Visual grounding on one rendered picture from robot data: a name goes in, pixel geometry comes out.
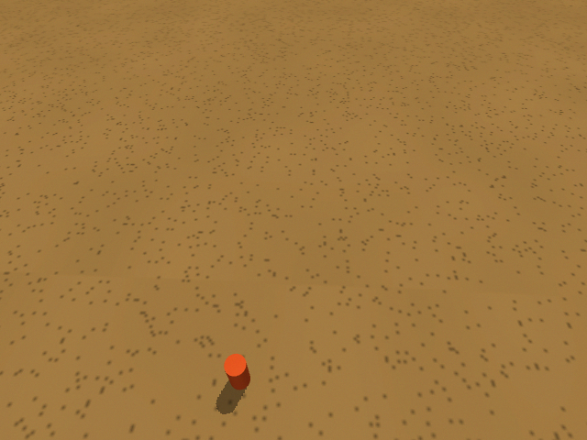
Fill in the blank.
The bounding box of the can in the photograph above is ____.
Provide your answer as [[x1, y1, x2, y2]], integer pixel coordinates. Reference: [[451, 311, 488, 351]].
[[224, 354, 250, 390]]

